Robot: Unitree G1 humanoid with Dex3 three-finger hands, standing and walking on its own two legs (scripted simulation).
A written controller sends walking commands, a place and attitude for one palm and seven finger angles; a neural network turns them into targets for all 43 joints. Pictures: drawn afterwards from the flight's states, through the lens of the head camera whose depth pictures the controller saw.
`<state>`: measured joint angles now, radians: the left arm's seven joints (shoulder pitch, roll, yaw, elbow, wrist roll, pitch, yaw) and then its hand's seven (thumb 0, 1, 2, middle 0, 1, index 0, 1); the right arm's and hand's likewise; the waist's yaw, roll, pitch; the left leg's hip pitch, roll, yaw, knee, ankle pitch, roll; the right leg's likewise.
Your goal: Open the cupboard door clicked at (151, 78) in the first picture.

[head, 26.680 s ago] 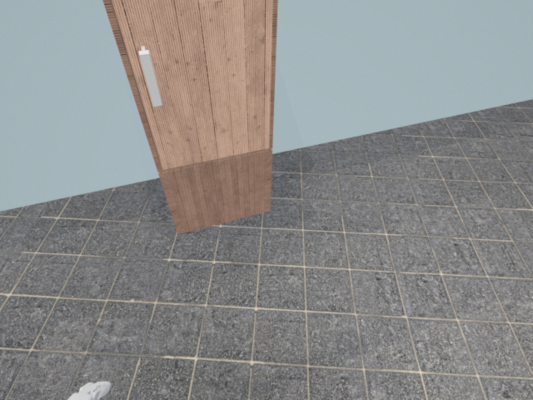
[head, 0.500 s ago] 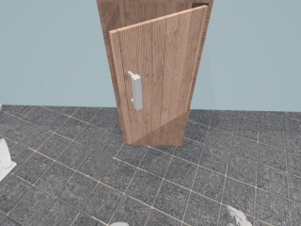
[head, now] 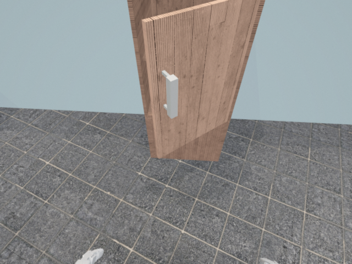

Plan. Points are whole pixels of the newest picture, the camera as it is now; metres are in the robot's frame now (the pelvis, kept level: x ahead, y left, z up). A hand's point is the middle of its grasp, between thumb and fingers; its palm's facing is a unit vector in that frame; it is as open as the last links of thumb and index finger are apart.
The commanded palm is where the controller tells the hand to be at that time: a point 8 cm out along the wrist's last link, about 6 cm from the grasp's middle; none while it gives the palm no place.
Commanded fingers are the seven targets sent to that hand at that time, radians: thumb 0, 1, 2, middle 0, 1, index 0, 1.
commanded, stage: let the arm hang, fingers relaxed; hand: left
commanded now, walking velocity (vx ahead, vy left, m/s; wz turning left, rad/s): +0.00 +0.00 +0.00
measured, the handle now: (168, 94) +0.59 +0.05 +0.04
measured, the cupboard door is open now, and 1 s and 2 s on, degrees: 38 38 38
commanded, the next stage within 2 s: look to check the result in 0.84 s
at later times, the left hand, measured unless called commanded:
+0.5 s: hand out of the picture -0.01 +0.23 -0.15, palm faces +0.01 -0.97 -0.26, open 7.3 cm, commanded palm none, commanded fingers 0.00 0.90 0.90 -0.20 -0.30 -0.20 -0.30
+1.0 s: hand out of the picture +0.02 +0.19 -0.16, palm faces +0.00 -0.98 -0.21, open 7.3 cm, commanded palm none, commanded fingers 0.00 0.90 0.90 -0.20 -0.30 -0.20 -0.30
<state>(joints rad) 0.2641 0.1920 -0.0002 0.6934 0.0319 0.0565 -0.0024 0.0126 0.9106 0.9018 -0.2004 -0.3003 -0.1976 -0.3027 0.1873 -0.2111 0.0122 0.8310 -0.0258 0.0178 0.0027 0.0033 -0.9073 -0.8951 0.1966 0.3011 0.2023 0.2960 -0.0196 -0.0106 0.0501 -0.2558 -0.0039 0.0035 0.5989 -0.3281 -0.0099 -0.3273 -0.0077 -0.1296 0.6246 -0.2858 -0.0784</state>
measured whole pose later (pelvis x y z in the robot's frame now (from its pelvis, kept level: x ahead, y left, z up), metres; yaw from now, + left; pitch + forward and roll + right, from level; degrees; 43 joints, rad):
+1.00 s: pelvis +0.01 +0.01 +0.02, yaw -1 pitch -1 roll +0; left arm 0.24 0.14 0.01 1.15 0.01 -0.01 0.03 0.01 0.92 0.90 -0.20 -0.30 -0.20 -0.30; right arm 0.29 -0.14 0.01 1.14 -0.02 0.01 -0.03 0.00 -0.91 -0.90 0.20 0.30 0.20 0.30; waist -0.01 0.02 0.05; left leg -0.13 0.00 0.03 0.39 -0.24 0.01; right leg -0.20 0.01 -0.10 0.40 -0.18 -0.05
